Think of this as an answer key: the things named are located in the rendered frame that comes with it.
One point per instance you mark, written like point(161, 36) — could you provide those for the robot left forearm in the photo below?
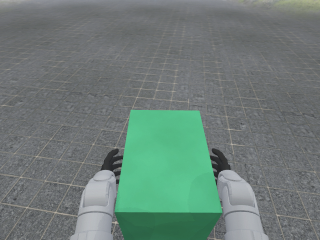
point(94, 219)

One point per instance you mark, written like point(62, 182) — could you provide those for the left robot hand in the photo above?
point(108, 163)

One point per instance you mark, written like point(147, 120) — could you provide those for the carton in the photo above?
point(167, 188)

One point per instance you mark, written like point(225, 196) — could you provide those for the robot right forearm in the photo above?
point(240, 209)

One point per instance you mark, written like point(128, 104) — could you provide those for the right robot hand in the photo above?
point(221, 161)

